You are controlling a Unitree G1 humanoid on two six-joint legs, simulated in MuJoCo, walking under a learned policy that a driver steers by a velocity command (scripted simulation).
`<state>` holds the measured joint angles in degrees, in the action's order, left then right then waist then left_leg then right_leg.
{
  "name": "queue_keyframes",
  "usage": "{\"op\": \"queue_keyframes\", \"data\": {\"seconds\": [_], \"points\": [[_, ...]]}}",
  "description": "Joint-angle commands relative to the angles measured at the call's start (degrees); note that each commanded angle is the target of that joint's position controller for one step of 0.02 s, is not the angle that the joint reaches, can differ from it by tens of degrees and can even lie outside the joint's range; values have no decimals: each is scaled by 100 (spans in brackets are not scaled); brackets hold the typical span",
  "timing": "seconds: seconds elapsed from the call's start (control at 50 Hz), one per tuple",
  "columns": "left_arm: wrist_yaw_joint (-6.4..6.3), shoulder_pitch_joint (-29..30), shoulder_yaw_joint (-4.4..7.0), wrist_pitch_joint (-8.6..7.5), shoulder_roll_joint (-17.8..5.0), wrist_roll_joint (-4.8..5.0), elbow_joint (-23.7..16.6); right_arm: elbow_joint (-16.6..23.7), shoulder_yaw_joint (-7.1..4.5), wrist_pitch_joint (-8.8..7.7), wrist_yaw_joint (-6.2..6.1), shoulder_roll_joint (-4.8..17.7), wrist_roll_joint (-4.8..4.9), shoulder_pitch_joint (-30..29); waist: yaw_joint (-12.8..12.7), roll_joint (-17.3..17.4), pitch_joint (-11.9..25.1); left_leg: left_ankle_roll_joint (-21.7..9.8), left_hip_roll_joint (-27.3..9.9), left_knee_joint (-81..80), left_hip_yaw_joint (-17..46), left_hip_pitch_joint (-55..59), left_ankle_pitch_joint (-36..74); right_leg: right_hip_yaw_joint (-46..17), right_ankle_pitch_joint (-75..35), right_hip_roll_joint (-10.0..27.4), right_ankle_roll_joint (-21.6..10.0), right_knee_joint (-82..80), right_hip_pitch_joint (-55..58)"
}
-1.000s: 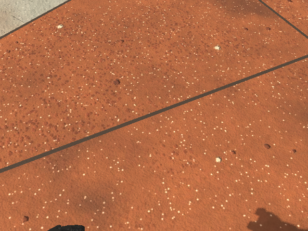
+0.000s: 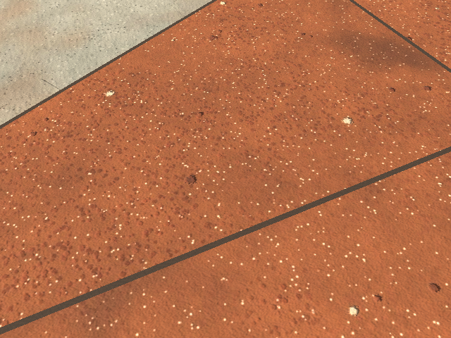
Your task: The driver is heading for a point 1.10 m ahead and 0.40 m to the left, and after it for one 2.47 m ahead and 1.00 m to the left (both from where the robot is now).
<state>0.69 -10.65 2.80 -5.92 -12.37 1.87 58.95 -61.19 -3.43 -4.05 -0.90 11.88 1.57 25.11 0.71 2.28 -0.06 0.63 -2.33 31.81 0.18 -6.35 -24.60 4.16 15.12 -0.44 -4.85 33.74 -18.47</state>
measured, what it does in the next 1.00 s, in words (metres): walks ahead, turning left: left foot, then right foot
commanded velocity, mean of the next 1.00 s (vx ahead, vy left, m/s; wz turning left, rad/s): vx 0.26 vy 0.00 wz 0.27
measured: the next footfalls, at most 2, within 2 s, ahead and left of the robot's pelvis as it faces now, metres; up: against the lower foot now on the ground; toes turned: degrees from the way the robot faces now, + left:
left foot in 0.50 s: +0.43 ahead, +0.11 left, +0.00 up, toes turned +4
right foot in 1.00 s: +0.47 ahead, -0.09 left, +0.00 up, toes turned +23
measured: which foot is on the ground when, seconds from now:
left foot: down 0.00-0.00, up 0.02-0.48, down 0.50-1.00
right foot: down 0.00-0.50, up 0.52-0.98, down 1.00-1.00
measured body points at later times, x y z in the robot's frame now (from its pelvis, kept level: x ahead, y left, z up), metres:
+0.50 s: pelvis +0.24 +0.01 -0.01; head +0.27 +0.01 +0.44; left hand +0.14 +0.26 -0.15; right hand +0.47 -0.19 -0.11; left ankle +0.39 +0.11 -0.73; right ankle +0.03 -0.09 -0.72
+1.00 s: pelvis +0.36 +0.00 +0.00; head +0.39 +0.00 +0.45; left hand +0.43 +0.31 -0.09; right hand +0.56 -0.24 -0.11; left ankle +0.39 +0.11 -0.73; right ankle +0.43 -0.11 -0.73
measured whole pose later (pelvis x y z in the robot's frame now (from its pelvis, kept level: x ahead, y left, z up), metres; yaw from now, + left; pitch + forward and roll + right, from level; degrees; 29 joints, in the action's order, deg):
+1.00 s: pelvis +0.36 +0.00 +0.00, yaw +18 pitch +3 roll +0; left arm -2.5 -6.3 3.1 -2.2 -15.2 0.3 45.6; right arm -43.0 -4.5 1.2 -2.4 17.4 0.8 10.8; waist 1.7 1.6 -0.1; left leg -2.7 8.6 29.5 10.7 -23.1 -8.8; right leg -5.2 11.6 -1.4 1.4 29.2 -20.9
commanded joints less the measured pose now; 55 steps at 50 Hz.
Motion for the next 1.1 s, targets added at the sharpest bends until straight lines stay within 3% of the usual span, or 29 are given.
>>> {"op": "queue_keyframes", "data": {"seconds": [0.02,0.04,0.06,0.1,0.14,0.26,0.36,0.4,0.44,0.48,0.5,0.52,0.54,0.56,0.58,0.6,0.64,0.68,0.72,0.82,0.92,0.96,0.98,1.0,1.02,1.04,1.06,1.08,1.1], "points": [[-9,-2589,364,-5,-1369,-66,462,727,63,-221,-2,42,-16,-697,-1090,-2112,363,-165,619,3163,-105,-3610,-332,-4280,586,2183,-1333,-2278,3299],[-10,-2065,198,-77,-943,-148,379,756,5,-305,24,289,83,-806,-766,-1341,76,-338,245,4169,533,-4135,-443,-4413,769,2357,-1327,-2251,2966],[11,-1492,105,-119,-658,-136,188,799,-14,-350,69,431,135,-917,-542,-894,-226,-521,-47,4326,577,-4308,129,-3672,554,2158,-1093,-2212,2590],[91,-895,9,-125,-539,-153,-19,774,-100,-347,43,532,32,-1008,-264,-427,-376,-603,-452,3797,407,-4003,1109,-2470,-283,1676,-746,-2382,1981],[84,-1040,-59,-60,-398,-186,39,752,-147,-257,64,494,4,-976,-161,-577,-318,-532,-538,3388,223,-3603,1452,-1687,-1262,1311,-563,-2463,1747],[-110,-1424,-48,32,-691,-219,64,1285,-44,-155,103,274,-53,-2315,-335,-512,-596,-200,-434,1508,-65,-3810,2510,-1010,-2175,1143,-575,-2736,1533],[-143,-1793,4,39,-771,-145,147,1561,57,-189,254,292,23,-3166,-528,-596,-811,-308,-196,243,-264,-3464,3058,-638,-1906,1242,-530,-2867,1874],[-158,-1752,8,90,-733,-177,178,1673,84,-219,351,295,8,-3338,-462,-583,-848,-468,-84,-54,-325,-3243,2982,-347,-2874,1289,-407,-2514,2116],[-190,-1579,49,137,-872,-229,120,1644,7,-247,421,505,-28,-2957,-164,-824,-366,-680,238,-10,-467,-2473,2688,-153,-4831,1317,-225,-1750,2394],[-236,-1221,77,220,-984,-242,-48,1254,-208,-253,424,940,-57,-1520,584,-936,492,-920,647,-257,-582,-850,2813,90,-5776,1024,86,89,2296],[-241,-1139,51,199,-982,-288,-250,1159,-316,-218,361,1302,-121,-899,821,-533,993,-1140,72,-199,147,653,4159,180,-4376,745,353,1653,1128],[-167,-1810,-140,78,-301,-472,-378,1244,-329,-156,304,1755,-286,-808,206,1165,1901,-2136,-1578,264,2465,2660,6659,104,1234,-302,720,4103,-974],[-74,-2136,-170,-81,-358,-264,-278,1283,-251,-141,309,1544,-313,-650,302,1017,3043,-2750,-2145,-491,3946,3181,6287,-1058,2211,-465,693,5341,-1514],[-49,-1555,-69,-131,-739,-110,-463,1468,-234,-95,299,1340,-242,-1093,356,502,2412,-2448,-1772,-695,3276,2416,5527,-1190,1817,-125,617,5399,-1791],[-102,-988,-38,-103,-841,-94,-656,1593,-174,-67,281,1103,-115,-1647,221,-74,1493,-2122,-1426,-920,2535,1359,4970,-1010,1361,128,612,5013,-1950],[-195,-734,31,-27,-935,-151,-714,1682,-126,-55,275,992,-98,-1933,52,-540,939,-1957,-1215,-1173,2145,360,4762,-911,1131,294,652,4681,-1809],[-316,-822,118,199,-937,-208,-874,1718,-130,-31,278,1022,-206,-2030,-263,-347,642,-1866,-934,-1490,1838,-856,4248,-941,941,432,635,4017,-1148],[-395,-870,110,324,-729,-236,-974,1725,-160,-20,247,1111,-255,-1984,-376,-13,571,-1836,-714,-1564,1526,-1449,4270,-837,807,377,686,3295,-866],[-451,-631,130,385,-724,-263,-1116,1771,-215,45,150,1258,-251,-1862,-334,161,683,-1790,-635,-1540,1529,-1487,3992,-805,554,270,770,2639,-935],[-467,205,163,521,-784,-227,-1463,1956,-261,275,-62,1330,-99,-1741,-65,419,666,-1403,-452,-1652,2089,-1376,1047,-990,-131,92,865,1486,-1137],[-384,484,164,374,-832,-154,-1646,2069,-291,415,-153,1331,-117,-1555,55,632,600,-1292,-437,-1396,2622,-1008,1014,-1021,196,-150,839,440,-746],[-321,158,188,299,-860,-111,-1590,2186,-276,474,-171,1295,-81,-1658,-164,684,625,-1143,-325,-1121,2768,-946,1469,-936,-51,-178,717,-504,-140],[-293,-111,232,273,-961,-114,-1523,2243,-244,507,-181,1213,-48,-1668,-312,624,638,-950,-124,-861,2666,-1138,1517,-900,-494,0,621,-1199,457],[-302,-323,315,278,-1304,-217,-1517,2291,-157,530,-185,922,-46,-1479,-253,19,892,-655,220,-19,2227,-1784,620,-1555,-724,984,285,-1429,1354],[-312,-136,431,363,-1808,-422,-1546,2549,-145,484,-159,757,9,-1424,78,-1852,627,-333,1195,1148,941,-3137,-774,-3041,-1860,2134,-620,-1667,1607],[-308,46,356,348,-1408,-518,-1724,2481,-291,389,-109,1338,-125,-1370,-4,-1746,714,-85,859,2522,950,-3346,-1045,-3410,-2597,2564,-1077,-1666,1413],[-330,302,282,339,-1126,-450,-1883,2348,-398,399,-70,1571,-98,-1204,80,-1237,739,22,735,3139,944,-3258,-692,-2795,-2823,2319,-956,-1493,1336],[-330,506,254,351,-993,-349,-1945,2207,-415,477,-84,1483,-82,-1060,158,-903,640,150,668,3444,812,-3224,-386,-2191,-2760,1892,-677,-1367,1262],[-338,554,233,369,-943,-255,-1957,2179,-394,553,-101,1359,-106,-1035,129,-834,544,258,617,3797,734,-3329,-103,-1861,-2673,1696,-540,-1321,1256]]}}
